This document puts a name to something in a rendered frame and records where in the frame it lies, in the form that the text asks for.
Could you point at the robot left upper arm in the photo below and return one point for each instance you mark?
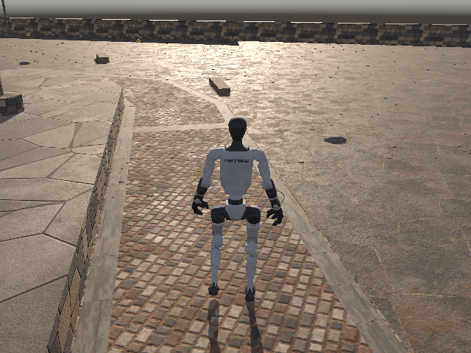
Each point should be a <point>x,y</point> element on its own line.
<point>209,166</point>

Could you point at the robot right upper arm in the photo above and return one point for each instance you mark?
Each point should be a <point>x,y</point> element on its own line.
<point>263,167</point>

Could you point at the robot left forearm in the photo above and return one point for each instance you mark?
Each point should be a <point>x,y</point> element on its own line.
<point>200,192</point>

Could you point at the left robot foot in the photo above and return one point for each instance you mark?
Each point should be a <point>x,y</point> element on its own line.
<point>213,290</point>

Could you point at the robot right forearm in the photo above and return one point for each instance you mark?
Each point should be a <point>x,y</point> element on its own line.
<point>273,198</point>

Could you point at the left robot hand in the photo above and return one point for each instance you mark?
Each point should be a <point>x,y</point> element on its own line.
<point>195,207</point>

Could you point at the right robot shin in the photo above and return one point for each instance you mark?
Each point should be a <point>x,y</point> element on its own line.
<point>251,268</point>

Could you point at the right robot hand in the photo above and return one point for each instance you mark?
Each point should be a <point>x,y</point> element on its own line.
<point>277,214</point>

